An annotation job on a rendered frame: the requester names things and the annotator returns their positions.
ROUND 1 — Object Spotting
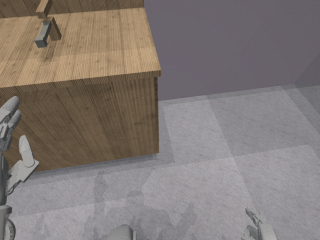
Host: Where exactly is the right robot hand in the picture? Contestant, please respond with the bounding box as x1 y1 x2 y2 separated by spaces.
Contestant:
241 207 278 240

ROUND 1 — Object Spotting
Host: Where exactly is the left robot forearm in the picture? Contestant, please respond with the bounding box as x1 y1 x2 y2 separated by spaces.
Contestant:
0 205 16 240

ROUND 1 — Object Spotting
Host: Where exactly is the robot left thigh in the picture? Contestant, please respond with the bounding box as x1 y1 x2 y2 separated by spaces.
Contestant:
105 225 137 240

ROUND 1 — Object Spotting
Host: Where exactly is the left robot hand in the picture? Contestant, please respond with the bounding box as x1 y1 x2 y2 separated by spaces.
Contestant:
0 96 39 206

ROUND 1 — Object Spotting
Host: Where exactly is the counter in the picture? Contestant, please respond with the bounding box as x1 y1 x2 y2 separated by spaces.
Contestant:
0 0 161 172

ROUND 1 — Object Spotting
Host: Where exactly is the tap lever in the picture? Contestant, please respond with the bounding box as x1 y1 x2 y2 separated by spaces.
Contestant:
34 21 52 48

